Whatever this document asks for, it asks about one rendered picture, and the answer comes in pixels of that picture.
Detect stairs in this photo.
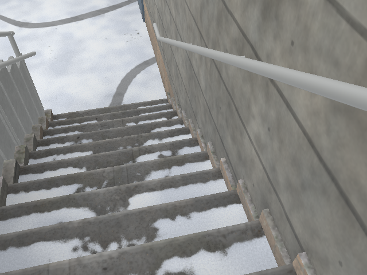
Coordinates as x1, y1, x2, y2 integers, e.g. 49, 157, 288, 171
0, 98, 297, 275

